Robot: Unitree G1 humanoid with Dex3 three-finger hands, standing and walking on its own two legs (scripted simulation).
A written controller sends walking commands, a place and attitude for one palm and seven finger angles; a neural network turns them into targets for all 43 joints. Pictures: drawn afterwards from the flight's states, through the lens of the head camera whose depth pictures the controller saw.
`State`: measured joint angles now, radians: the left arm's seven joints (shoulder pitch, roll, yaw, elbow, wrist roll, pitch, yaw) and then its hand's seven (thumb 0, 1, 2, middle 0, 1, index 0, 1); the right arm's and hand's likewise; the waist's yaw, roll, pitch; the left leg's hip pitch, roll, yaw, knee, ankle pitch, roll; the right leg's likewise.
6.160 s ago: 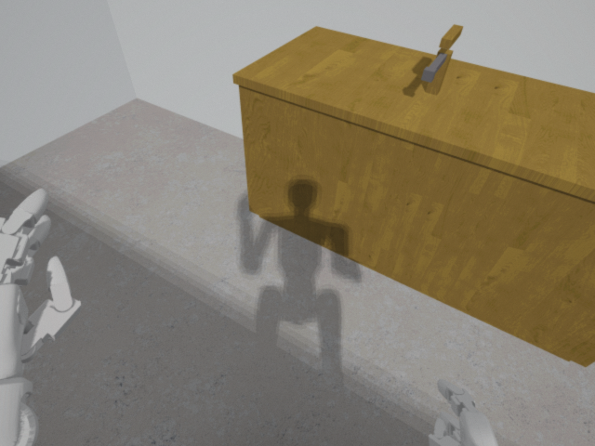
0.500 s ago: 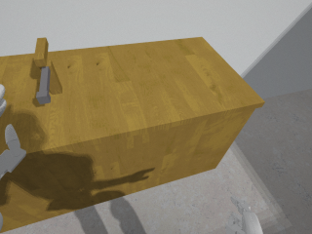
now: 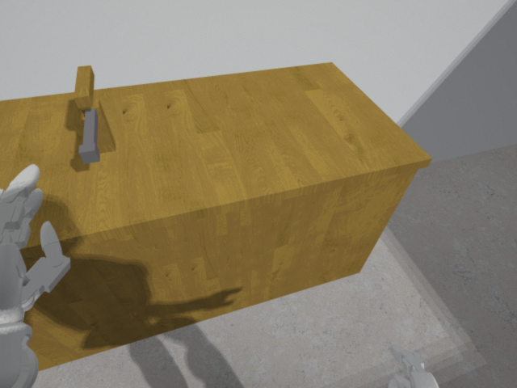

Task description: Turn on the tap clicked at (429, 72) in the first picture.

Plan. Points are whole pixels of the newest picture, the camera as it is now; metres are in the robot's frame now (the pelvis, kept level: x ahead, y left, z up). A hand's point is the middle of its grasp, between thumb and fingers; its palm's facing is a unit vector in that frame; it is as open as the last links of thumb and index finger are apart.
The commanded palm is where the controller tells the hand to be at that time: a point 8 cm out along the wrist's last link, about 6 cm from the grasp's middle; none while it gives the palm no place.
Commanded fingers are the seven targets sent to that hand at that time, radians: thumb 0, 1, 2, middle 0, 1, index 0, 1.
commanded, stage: come to a stop and stand still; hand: left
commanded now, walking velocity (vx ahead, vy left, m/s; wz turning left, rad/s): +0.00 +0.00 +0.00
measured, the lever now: (89, 153) +0.49 +0.36 +0.07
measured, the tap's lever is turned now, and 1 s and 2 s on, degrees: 0 0 0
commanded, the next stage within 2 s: look again from close up in 0.10 s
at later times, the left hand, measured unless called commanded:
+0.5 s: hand (81, 244) +0.26 +0.25 +0.13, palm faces +0.29 -0.90 -0.32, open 7.4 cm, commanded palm +0.20 +0.30 +0.18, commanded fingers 0.00 0.90 0.90 -0.20 -0.30 -0.20 -0.30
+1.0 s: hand (77, 185) +0.34 +0.29 +0.15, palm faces +0.39 -0.85 -0.35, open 7.4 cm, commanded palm +0.28 +0.31 +0.18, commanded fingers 0.00 0.90 0.90 -0.20 -0.30 -0.20 -0.30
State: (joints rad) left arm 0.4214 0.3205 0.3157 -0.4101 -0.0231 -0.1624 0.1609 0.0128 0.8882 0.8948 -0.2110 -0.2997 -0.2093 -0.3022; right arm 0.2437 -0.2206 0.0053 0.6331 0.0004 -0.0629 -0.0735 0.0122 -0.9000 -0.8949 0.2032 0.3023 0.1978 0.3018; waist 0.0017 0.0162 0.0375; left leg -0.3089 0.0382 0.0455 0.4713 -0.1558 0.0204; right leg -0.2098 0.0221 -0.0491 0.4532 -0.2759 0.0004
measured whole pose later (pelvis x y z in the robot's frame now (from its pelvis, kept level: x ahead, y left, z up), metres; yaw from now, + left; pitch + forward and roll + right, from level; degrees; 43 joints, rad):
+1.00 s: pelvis +0.11 +0.04 -0.01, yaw -1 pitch +1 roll -2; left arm 0.38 0.36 0.37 -0.47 -0.04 -0.20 0.12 0.01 0.89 0.89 -0.21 -0.30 -0.21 -0.30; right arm 0.18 -0.18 0.03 0.57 0.00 -0.10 -0.01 0.01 -0.90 -0.89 0.21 0.30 0.20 0.30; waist 0.03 -0.02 0.04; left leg -0.29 -0.03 0.04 0.65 -0.38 0.08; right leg -0.18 -0.01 -0.02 0.58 -0.38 0.00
